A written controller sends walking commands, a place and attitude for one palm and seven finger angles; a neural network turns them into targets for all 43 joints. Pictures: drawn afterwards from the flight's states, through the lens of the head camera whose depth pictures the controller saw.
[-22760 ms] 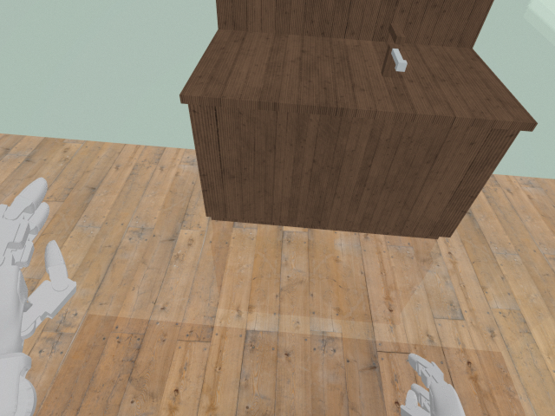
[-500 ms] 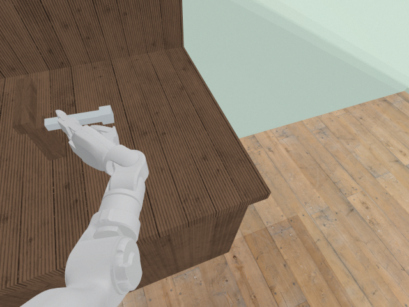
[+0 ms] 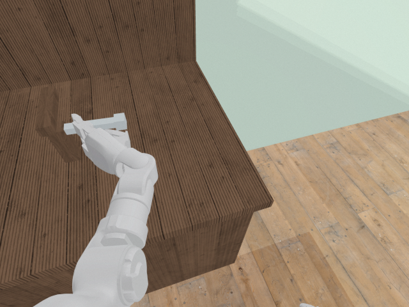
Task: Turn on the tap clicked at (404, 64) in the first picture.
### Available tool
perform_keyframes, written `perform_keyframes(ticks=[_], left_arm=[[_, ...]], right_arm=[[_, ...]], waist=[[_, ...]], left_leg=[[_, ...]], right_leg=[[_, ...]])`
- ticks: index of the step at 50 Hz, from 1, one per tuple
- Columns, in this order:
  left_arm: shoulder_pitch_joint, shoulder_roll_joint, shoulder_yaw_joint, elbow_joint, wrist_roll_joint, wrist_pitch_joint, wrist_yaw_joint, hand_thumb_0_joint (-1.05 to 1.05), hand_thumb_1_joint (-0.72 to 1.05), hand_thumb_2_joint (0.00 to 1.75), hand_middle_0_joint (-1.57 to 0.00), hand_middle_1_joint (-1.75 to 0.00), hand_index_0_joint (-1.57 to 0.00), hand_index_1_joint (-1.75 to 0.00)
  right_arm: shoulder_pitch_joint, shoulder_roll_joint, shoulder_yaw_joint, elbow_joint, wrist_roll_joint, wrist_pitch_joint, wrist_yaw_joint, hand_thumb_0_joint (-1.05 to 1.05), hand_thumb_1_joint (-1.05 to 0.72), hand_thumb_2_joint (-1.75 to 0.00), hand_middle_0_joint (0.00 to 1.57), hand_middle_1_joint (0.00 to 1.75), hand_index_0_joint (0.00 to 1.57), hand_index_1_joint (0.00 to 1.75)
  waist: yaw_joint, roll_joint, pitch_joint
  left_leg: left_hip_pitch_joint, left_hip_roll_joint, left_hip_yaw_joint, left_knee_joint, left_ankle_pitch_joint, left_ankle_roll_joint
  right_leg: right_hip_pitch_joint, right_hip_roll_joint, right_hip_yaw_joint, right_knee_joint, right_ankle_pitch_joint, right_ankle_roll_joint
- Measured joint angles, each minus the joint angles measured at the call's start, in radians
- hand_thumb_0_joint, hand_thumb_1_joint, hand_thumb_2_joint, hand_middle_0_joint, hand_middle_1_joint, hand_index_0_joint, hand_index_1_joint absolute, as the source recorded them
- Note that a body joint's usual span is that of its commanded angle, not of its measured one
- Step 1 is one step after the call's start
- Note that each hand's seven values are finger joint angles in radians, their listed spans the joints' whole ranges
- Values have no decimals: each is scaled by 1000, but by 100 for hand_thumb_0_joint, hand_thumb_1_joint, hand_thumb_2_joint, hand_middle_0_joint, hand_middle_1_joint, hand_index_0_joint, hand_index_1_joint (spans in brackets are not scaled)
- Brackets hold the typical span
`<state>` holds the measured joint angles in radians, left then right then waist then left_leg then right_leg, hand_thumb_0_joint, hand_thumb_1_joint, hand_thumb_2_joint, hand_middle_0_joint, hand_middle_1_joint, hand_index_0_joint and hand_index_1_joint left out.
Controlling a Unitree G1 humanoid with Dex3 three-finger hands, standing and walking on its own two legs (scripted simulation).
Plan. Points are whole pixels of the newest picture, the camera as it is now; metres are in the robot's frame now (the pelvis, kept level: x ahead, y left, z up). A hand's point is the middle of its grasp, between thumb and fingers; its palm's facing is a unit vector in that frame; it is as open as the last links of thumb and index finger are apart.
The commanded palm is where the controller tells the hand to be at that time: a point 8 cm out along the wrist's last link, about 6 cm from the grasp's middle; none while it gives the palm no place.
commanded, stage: lift the hand up off the lever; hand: left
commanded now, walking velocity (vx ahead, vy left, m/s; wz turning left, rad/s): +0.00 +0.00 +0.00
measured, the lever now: (120, 121) +0.51 +0.21 +0.06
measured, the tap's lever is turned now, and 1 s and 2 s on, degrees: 85 85 85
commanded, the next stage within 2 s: draw the hand back beside the body in 1.32 s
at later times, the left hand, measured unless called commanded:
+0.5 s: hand (122, 132) +0.43 +0.18 +0.11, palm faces +0.80 -0.58 -0.11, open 7.8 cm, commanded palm +0.38 +0.19 +0.12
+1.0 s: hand (119, 125) +0.43 +0.18 +0.13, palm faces +0.79 -0.60 -0.09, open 7.8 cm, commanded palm +0.37 +0.18 +0.14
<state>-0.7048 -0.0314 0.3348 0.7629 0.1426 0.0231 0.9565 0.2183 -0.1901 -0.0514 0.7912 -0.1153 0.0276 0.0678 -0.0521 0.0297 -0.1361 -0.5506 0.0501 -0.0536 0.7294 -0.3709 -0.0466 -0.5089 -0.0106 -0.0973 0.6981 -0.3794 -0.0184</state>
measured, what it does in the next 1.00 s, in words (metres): stands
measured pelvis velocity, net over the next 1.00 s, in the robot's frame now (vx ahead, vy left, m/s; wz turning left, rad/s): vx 0.00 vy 0.01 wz -0.01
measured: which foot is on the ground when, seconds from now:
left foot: down 0.00-1.00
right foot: down 0.00-1.00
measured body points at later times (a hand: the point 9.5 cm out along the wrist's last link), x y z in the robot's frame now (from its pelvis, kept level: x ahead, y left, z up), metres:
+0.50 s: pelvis -0.01 +0.00 +0.01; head +0.02 +0.00 +0.45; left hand +0.38 +0.20 +0.12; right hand +0.08 -0.25 -0.13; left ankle -0.01 +0.15 -0.71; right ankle -0.02 -0.11 -0.71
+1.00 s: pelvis +0.00 +0.01 +0.01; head +0.02 +0.00 +0.46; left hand +0.38 +0.20 +0.14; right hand +0.11 -0.23 -0.12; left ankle -0.01 +0.15 -0.71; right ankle -0.02 -0.11 -0.71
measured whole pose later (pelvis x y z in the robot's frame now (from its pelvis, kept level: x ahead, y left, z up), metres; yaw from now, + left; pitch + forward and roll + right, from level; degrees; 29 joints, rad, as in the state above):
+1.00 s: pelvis +0.00 +0.01 +0.01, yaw -1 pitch +7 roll -1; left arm -0.67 -0.05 0.29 0.62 0.10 0.13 0.93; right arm 0.21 -0.19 -0.05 0.80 -0.09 0.02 0.05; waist -0.02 0.03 -0.11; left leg -0.43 0.05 -0.03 0.63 -0.33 -0.04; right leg -0.40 -0.01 -0.08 0.61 -0.34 -0.01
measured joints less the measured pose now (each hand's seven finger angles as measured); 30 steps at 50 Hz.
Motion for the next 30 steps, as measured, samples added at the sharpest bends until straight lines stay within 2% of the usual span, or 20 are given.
perform_keyframes(ticks=[15,30], left_arm=[[-13,25,14,-1,-11,9,-6,1,90,90,-15,-15,-15,-15],[-18,23,10,-14,-23,39,-10,1,90,90,-15,-15,-15,-15]], right_arm=[[19,-19,-8,17,8,-4,-14,1,-90,-90,20,30,20,30],[5,-8,1,23,16,-14,-18,1,-90,-90,20,30,20,30]], waist=[[-7,0,10],[0,-1,19]], left_leg=[[22,5,3,-29,23,-4],[56,2,11,-56,35,2]], right_leg=[[17,5,2,-23,21,-5],[50,3,9,-52,36,0]])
